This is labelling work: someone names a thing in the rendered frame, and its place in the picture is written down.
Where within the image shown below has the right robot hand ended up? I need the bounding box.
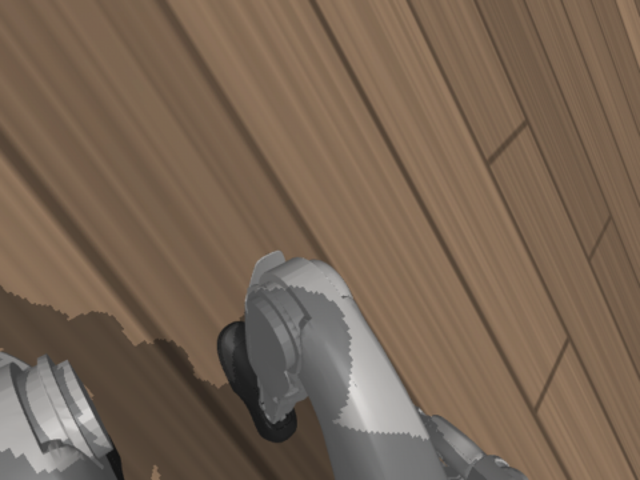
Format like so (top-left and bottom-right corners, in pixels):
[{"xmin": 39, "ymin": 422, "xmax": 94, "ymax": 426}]
[{"xmin": 414, "ymin": 405, "xmax": 488, "ymax": 480}]

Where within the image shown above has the right robot foot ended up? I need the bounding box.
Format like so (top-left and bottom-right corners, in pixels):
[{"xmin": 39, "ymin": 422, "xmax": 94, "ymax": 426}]
[{"xmin": 217, "ymin": 321, "xmax": 297, "ymax": 443}]

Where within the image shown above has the left robot foot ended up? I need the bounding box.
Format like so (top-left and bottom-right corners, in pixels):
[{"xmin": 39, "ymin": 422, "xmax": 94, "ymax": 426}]
[{"xmin": 106, "ymin": 432, "xmax": 124, "ymax": 480}]

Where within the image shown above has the right robot arm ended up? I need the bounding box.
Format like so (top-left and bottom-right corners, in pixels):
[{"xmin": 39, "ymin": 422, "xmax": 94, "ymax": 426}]
[{"xmin": 467, "ymin": 455, "xmax": 529, "ymax": 480}]

